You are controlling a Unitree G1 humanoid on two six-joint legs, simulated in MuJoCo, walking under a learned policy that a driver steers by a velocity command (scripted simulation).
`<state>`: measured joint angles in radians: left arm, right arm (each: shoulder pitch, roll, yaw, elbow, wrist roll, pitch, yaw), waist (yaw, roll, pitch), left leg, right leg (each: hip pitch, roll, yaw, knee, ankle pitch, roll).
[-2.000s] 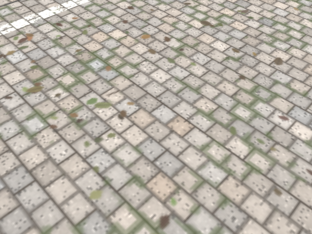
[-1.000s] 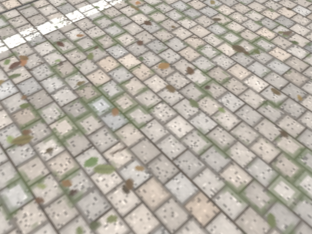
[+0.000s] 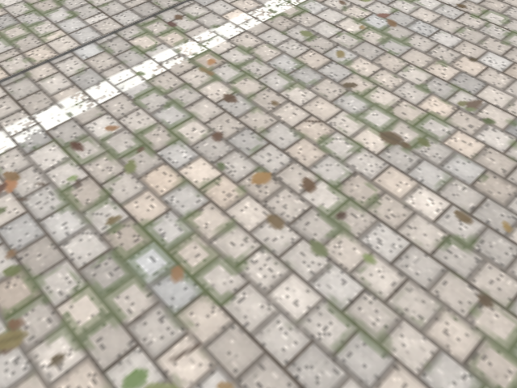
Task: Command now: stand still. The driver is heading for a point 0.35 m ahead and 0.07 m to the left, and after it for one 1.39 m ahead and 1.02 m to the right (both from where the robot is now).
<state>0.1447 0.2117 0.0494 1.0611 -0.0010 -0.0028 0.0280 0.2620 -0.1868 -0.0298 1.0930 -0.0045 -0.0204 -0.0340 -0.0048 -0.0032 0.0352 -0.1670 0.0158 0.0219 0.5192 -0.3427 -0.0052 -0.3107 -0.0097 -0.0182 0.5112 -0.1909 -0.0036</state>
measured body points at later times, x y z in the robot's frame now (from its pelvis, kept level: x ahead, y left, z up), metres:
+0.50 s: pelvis +0.01 +0.01 +0.00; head +0.02 +0.01 +0.45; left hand +0.07 +0.25 -0.15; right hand +0.00 -0.23 -0.16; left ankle -0.04 +0.12 -0.73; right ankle +0.05 -0.12 -0.73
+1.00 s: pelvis +0.12 -0.04 +0.01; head +0.13 -0.05 +0.46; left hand +0.06 +0.20 -0.14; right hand +0.23 -0.29 -0.13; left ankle +0.12 +0.12 -0.64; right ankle +0.07 -0.13 -0.73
